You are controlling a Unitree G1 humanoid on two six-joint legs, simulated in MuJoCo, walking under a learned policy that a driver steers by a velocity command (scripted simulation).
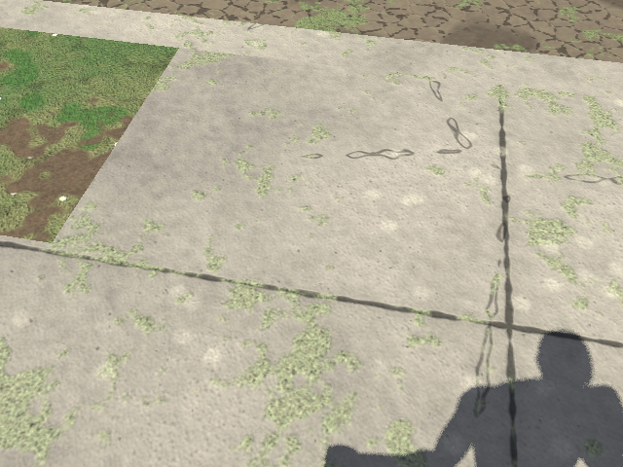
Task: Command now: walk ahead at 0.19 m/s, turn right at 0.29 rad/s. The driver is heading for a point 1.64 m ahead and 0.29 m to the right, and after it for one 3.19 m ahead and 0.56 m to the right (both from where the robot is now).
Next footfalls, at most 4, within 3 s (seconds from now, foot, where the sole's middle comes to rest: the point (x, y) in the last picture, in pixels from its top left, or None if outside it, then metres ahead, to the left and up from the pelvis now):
0.06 right None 0.00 -0.12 -0.77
0.46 left None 0.33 0.08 -0.77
0.94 right None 0.49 -0.27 -0.77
1.46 left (360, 343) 0.82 -0.08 -0.77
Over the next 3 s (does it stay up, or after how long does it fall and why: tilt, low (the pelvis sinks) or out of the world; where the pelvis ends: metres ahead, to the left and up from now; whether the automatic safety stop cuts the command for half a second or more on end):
stays up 0.98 -0.16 0.00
